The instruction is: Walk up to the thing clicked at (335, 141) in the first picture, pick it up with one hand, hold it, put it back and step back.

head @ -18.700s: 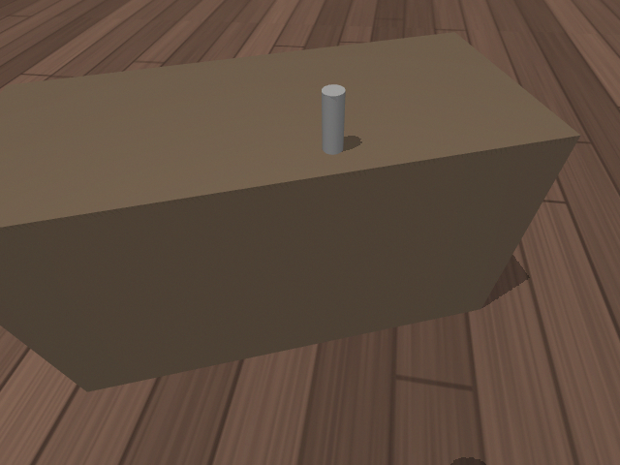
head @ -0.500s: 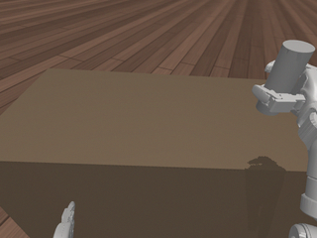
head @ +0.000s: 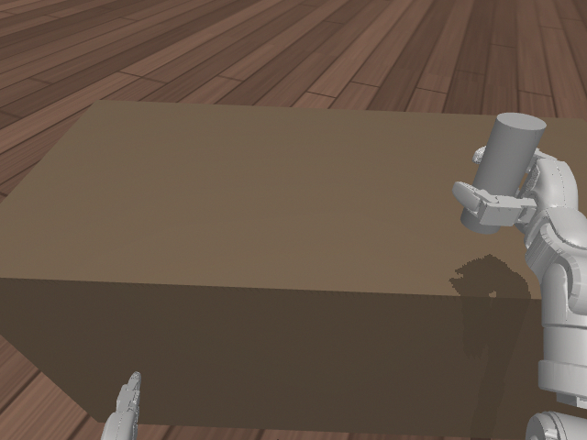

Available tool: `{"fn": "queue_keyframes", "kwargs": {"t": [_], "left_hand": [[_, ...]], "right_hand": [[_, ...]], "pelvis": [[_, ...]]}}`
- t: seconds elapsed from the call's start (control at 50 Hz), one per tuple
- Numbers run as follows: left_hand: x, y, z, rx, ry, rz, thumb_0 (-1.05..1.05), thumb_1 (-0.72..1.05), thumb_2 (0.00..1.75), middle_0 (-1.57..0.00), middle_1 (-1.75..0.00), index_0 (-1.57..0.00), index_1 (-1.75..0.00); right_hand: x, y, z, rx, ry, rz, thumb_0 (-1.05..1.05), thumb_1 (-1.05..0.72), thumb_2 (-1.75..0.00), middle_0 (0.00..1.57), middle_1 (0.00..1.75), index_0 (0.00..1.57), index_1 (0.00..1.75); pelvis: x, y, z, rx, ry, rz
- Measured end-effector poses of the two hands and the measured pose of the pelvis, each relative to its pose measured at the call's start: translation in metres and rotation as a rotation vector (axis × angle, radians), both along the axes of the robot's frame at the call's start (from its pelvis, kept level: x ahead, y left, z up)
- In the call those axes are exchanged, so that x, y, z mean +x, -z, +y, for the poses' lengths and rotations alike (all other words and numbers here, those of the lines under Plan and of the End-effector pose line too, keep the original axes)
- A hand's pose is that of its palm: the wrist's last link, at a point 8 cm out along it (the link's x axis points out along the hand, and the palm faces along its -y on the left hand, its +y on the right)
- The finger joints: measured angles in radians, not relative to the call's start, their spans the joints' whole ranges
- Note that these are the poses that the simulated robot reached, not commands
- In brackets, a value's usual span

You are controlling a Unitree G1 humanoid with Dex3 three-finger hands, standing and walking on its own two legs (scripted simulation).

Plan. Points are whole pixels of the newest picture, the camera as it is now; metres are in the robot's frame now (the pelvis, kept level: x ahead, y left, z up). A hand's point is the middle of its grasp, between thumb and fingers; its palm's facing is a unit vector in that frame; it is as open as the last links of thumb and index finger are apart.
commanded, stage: crouch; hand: right
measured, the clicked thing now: (498, 176) +0.38 -0.19 +0.22
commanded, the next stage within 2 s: lower in 0.78 s
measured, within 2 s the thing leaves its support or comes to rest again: neither
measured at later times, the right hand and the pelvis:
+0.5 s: hand (471, 186) +0.43 -0.20 +0.16, palm faces +0.18 +0.98 -0.02, open 7.6 cm; pelvis +0.01 -0.01 +0.00, yaw +1 degrees
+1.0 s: hand (463, 188) +0.46 -0.20 +0.14, palm faces +0.18 +0.98 +0.00, open 7.6 cm; pelvis +0.02 -0.01 +0.00, yaw +2 degrees
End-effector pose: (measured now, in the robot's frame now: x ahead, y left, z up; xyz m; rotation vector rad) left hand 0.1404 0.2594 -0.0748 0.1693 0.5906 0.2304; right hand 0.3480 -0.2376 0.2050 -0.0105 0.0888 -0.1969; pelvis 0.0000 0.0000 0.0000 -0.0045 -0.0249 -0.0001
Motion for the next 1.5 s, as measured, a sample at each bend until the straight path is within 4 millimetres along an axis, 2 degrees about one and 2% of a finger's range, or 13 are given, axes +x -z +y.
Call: {"fn": "queue_keyframes", "kwargs": {"t": [0.1, 0.26, 0.46, 0.66, 0.82, 0.98, 1.14, 1.26, 1.4, 1.5], "left_hand": [[-0.004, 0.003, 0.001, 0.017, -0.029, 0.017, -0.01, -0.52, 0.05, -0.05, -0.05, -0.05, -0.04], [0.004, -0.005, -0.003, 0.019, -0.048, -0.029, -0.01, -0.52, 0.05, -0.05, -0.06, -0.05, -0.04], [-0.001, 0.000, -0.014, -0.001, -0.025, 0.029, -0.01, -0.52, 0.05, -0.06, -0.05, -0.05, -0.04], [0.003, -0.005, -0.003, 0.038, -0.062, 0.050, -0.01, -0.52, 0.05, -0.06, -0.05, -0.05, -0.05], [0.009, -0.004, -0.008, 0.016, -0.060, 0.061, -0.01, -0.52, 0.04, -0.06, -0.05, -0.05, -0.04], [0.012, -0.007, -0.006, 0.027, -0.064, 0.067, -0.01, -0.52, 0.05, -0.06, -0.05, -0.05, -0.04], [0.005, -0.002, -0.002, 0.029, -0.075, 0.114, -0.01, -0.53, 0.05, -0.06, -0.05, -0.05, -0.04], [0.003, -0.006, -0.001, 0.051, -0.083, 0.108, -0.01, -0.53, 0.06, -0.06, -0.05, -0.05, -0.05], [-0.004, 0.001, -0.001, 0.061, -0.094, 0.140, -0.01, -0.53, 0.06, -0.05, -0.05, -0.04, -0.05], [-0.004, -0.001, -0.005, 0.067, -0.088, 0.121, -0.01, -0.53, 0.06, -0.06, -0.05, -0.04, -0.05]], "right_hand": [[0.018, 0.007, 0.005, 0.003, -0.019, -0.027, 0.00, 0.17, -1.11, 0.91, 1.24, 0.89, 1.23], [0.038, 0.010, 0.002, 0.012, -0.017, -0.053, 0.00, 0.17, -1.11, 0.91, 1.24, 0.89, 1.23], [0.050, 0.038, -0.010, -0.004, -0.012, -0.039, 0.00, 0.17, -1.11, 0.92, 1.24, 0.89, 1.23], [0.067, 0.042, -0.008, 0.005, -0.025, -0.071, 0.00, 0.18, -1.12, 0.92, 1.24, 0.90, 1.23], [0.070, 0.057, -0.012, 0.002, -0.012, -0.049, 0.00, 0.18, -1.12, 0.92, 1.24, 0.90, 1.23], [0.076, 0.061, -0.015, -0.002, -0.011, -0.072, 0.00, 0.18, -1.12, 0.92, 1.24, 0.89, 1.23], [0.078, 0.094, -0.014, 0.019, -0.018, -0.013, 0.00, 0.18, -1.12, 0.92, 1.24, 0.89, 1.23], [0.077, 0.109, -0.012, 0.025, -0.023, -0.030, 0.00, 0.17, -1.12, 0.91, 1.25, 0.89, 1.24], [0.080, 0.117, -0.017, 0.017, -0.011, -0.055, 0.00, 0.17, -1.12, 0.91, 1.25, 0.89, 1.24], [0.083, 0.121, -0.018, 0.008, -0.018, -0.051, 0.00, 0.17, -1.12, 0.91, 1.26, 0.88, 1.24]], "pelvis": [[-0.001, 0.001, -0.001, 0.002, -0.005, 0.016], [0.003, 0.001, -0.004, 0.002, -0.015, 0.032], [0.007, 0.001, -0.007, 0.003, -0.020, 0.062], [0.013, 0.001, -0.010, 0.006, -0.027, 0.085], [0.018, 0.001, -0.010, 0.007, -0.028, 0.097], [0.021, 0.002, -0.009, 0.007, -0.026, 0.109], [0.019, 0.004, -0.010, 0.007, -0.029, 0.134], [0.016, 0.007, -0.010, 0.008, -0.030, 0.145], [0.012, 0.013, -0.012, 0.014, -0.031, 0.168], [0.011, 0.015, -0.015, 0.015, -0.033, 0.178]]}}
